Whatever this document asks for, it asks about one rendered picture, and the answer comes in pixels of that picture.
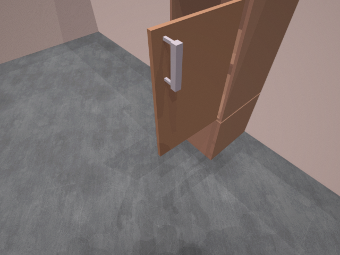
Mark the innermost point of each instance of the cupboard door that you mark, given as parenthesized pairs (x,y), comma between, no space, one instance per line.
(208,38)

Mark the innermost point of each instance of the handle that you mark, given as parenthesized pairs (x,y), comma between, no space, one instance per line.
(176,63)

